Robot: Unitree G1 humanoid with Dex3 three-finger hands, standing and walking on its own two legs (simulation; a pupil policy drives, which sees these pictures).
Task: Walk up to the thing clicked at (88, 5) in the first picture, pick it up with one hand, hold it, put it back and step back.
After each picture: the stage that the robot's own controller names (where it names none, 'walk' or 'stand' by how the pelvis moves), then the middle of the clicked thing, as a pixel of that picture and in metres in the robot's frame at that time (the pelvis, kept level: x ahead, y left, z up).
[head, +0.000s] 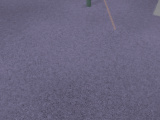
stand; out of the picture +2.21 -0.08 -0.66
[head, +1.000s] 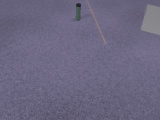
walk; (78, 12) +2.08 +0.04 -0.65
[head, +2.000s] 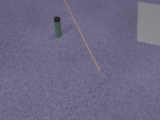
walk; (57, 27) +1.43 +0.23 -0.65
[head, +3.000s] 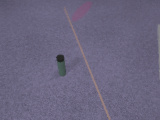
walk; (61, 66) +0.92 +0.20 -0.65
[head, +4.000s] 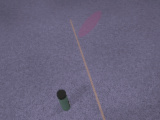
walk; (64, 100) +0.56 +0.22 -0.63
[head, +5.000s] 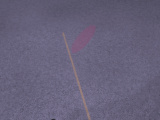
stand; out of the picture +0.37 +0.21 -0.64
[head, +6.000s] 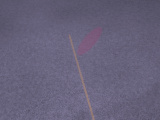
stand; out of the picture +0.36 +0.20 -0.66
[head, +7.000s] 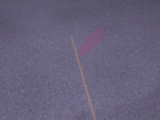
stand; out of the picture +0.37 +0.19 -0.66
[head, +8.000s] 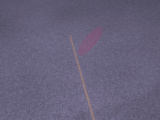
stand; out of the picture +0.35 +0.20 -0.66
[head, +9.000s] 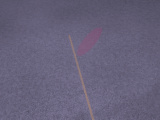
stand; out of the picture +0.35 +0.21 -0.66
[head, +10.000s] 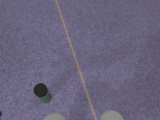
go down; (43, 94) +0.39 +0.21 -0.49
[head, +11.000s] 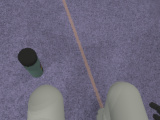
go down; (32, 65) +0.43 +0.23 -0.29
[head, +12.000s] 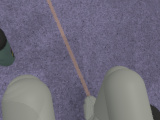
close in; (0, 50) +0.42 +0.25 -0.19
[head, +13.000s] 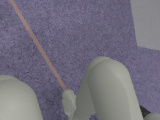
close; out of the picture +0.42 +0.28 -0.16
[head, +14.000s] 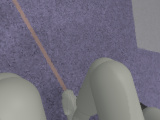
lift; out of the picture +0.40 +0.28 -0.16
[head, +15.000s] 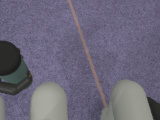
lift; (14, 71) +0.34 +0.24 -0.02
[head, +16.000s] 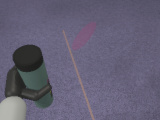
hold; (37, 81) +0.32 +0.16 +0.08
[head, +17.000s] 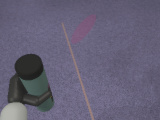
hold; (38, 87) +0.32 +0.17 +0.03
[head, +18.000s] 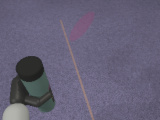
crouch; (39, 88) +0.32 +0.17 +0.01
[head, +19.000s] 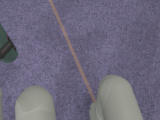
crouch; out of the picture +0.47 +0.23 -0.06
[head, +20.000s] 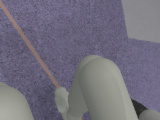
lower; out of the picture +0.44 +0.29 -0.17
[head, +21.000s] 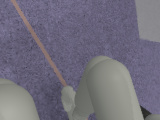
lower; out of the picture +0.44 +0.30 -0.16
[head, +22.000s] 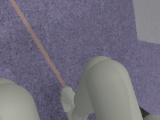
lower; out of the picture +0.44 +0.30 -0.16
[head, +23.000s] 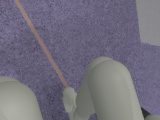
lower; out of the picture +0.42 +0.29 -0.17
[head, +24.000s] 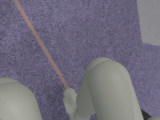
draw back; out of the picture +0.43 +0.26 -0.16
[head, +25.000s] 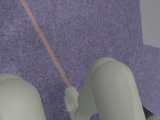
stand; out of the picture +0.42 +0.26 -0.17
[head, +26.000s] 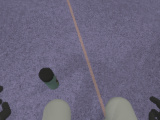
walk; (50, 79) +0.42 +0.20 -0.41
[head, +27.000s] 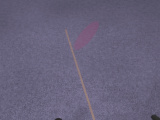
stand; out of the picture +0.37 +0.18 -0.60
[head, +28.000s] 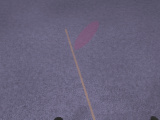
stand; out of the picture +0.37 +0.18 -0.60
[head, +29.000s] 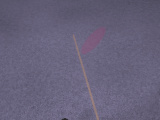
stand; out of the picture +0.39 +0.16 -0.65
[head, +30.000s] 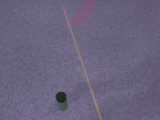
walk; (62, 102) +0.44 +0.13 -0.64
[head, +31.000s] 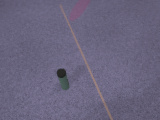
walk; (63, 80) +0.67 +0.22 -0.62
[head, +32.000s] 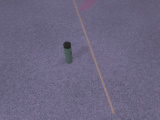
stand; (68, 53) +1.01 +0.18 -0.63
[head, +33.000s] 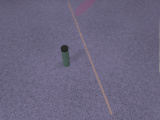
stand; (65, 56) +1.02 +0.19 -0.65
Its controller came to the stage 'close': yes
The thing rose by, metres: 0.68
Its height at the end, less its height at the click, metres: +0.00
